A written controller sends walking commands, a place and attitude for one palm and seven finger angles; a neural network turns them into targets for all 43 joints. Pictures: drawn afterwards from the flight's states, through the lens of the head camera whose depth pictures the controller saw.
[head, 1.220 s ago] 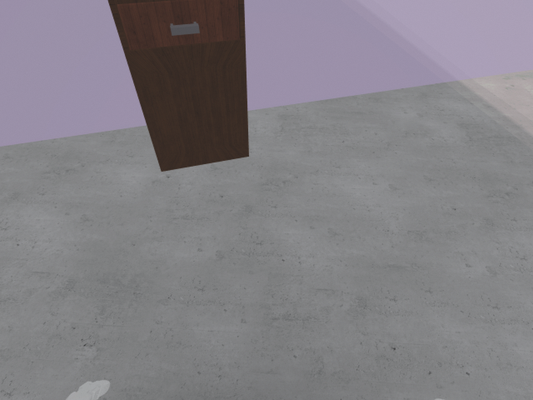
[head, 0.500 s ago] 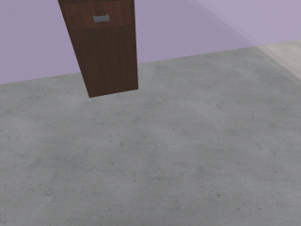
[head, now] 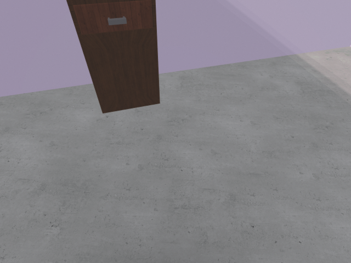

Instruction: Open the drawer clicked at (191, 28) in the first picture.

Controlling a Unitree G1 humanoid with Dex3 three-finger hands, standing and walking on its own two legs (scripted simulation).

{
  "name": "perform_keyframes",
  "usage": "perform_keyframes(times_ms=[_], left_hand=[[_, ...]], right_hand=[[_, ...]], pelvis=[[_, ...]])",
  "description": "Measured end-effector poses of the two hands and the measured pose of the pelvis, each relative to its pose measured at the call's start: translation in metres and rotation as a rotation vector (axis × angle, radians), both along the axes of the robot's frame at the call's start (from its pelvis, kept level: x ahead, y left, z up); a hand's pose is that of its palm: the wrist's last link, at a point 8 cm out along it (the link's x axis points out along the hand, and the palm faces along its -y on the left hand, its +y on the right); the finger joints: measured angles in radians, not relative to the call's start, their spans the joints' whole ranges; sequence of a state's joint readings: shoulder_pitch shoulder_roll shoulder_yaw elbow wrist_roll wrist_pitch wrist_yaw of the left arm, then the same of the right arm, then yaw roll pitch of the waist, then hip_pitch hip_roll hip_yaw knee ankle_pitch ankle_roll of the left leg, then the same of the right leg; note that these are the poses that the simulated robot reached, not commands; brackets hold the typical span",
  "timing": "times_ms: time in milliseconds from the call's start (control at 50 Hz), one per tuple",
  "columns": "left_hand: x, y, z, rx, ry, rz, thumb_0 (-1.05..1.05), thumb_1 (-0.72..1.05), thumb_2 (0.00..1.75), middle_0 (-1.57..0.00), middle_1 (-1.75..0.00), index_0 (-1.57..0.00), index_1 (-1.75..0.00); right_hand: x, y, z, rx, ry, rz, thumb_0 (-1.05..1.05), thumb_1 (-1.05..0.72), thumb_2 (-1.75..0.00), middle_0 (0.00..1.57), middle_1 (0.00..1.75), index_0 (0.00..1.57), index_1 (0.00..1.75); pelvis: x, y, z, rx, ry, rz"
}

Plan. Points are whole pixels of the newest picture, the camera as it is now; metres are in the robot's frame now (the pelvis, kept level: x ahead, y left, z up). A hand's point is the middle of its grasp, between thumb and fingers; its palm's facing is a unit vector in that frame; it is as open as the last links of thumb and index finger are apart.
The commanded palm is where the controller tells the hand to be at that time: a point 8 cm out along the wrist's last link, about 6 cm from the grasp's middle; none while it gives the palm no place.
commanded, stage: look at it before walking up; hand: left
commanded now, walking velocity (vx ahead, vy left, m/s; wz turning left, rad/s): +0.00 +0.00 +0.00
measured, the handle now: (116, 19) +1.39 +0.44 -0.03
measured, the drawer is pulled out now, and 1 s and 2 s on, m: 0.00 0.00 0.00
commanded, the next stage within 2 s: walk to a spot facing it in 0.32 s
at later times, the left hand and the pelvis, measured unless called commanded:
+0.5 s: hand out of the picture +0.08 +0.25 -0.16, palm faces -0.02 -0.94 -0.34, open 7.4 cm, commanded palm none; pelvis +0.01 +0.00 +0.00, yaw +0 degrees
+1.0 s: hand (123, 234) +0.23 +0.17 -0.19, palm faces -0.12 -0.98 -0.17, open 7.4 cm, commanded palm none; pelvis +0.15 -0.01 -0.02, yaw -4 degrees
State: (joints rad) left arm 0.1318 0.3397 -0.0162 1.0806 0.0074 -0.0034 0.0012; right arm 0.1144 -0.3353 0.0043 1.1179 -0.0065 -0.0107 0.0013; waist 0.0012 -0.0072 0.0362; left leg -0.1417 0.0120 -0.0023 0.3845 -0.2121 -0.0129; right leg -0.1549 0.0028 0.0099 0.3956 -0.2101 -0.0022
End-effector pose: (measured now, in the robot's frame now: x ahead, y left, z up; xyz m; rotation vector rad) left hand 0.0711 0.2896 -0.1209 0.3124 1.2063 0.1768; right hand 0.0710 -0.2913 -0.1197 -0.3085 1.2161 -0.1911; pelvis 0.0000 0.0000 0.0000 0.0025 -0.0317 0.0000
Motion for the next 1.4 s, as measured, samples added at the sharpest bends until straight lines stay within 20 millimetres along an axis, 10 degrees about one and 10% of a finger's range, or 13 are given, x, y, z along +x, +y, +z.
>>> perform_keyframes(times_ms=[500,780,880,1040,1160,1280,1400], left_hand=[[0.001,0.003,0.001,0.01,0.007,0.015,0.01,0.91,0.9,-0.21,-0.3,-0.21,-0.3],[-0.032,-0.036,-0.047,-0.161,0.253,0.071,0.01,0.91,0.9,-0.2,-0.3,-0.21,-0.3],[0.026,-0.046,-0.041,-0.165,0.257,0.014,0.01,0.91,0.9,-0.2,-0.3,-0.21,-0.3],[0.207,-0.087,-0.037,-0.152,-0.001,-0.098,0.01,0.91,0.9,-0.2,-0.3,-0.2,-0.3],[0.273,-0.114,-0.035,-0.133,-0.119,-0.079,0.0,0.91,0.9,-0.2,-0.3,-0.2,-0.3],[0.273,-0.117,-0.023,-0.115,-0.032,-0.018,0.0,0.94,0.9,-0.21,-0.3,-0.21,-0.3],[0.264,-0.114,-0.027,-0.138,0.078,0.056,0.0,0.93,0.9,-0.2,-0.3,-0.2,-0.3]], right_hand=[[0.013,0.006,0.0,0.006,-0.015,0.011,0.01,-0.9,-0.89,0.2,0.3,0.2,0.3],[-0.029,0.067,-0.031,0.097,0.152,-0.121,0.01,-0.91,-0.89,0.2,0.3,0.2,0.3],[-0.064,0.089,-0.024,0.134,0.267,-0.231,0.01,-0.91,-0.89,0.2,0.3,0.2,0.3],[-0.085,0.093,-0.019,0.211,0.543,-0.34,0.01,-0.9,-0.89,0.2,0.3,0.2,0.3],[0.005,0.046,-0.04,0.2,0.448,-0.326,0.01,-0.91,-0.89,0.2,0.3,0.2,0.3],[0.172,0.004,-0.035,0.154,0.109,-0.217,0.01,-0.91,-0.89,0.2,0.3,0.2,0.3],[0.308,0.002,-0.017,0.156,-0.077,-0.108,0.01,-0.91,-0.89,0.19,0.29,0.19,0.3]], pelvis=[[0.007,0.002,0.0,0.0,0.001,-0.002],[0.071,0.018,-0.018,-0.009,0.031,-0.053],[0.104,0.012,-0.013,-0.012,0.03,-0.06],[0.171,-0.02,-0.024,-0.011,0.028,-0.083],[0.222,-0.051,-0.03,0.0,-0.007,-0.068],[0.271,-0.059,-0.011,-0.01,0.003,-0.062],[0.324,-0.055,-0.006,-0.029,0.017,-0.044]])
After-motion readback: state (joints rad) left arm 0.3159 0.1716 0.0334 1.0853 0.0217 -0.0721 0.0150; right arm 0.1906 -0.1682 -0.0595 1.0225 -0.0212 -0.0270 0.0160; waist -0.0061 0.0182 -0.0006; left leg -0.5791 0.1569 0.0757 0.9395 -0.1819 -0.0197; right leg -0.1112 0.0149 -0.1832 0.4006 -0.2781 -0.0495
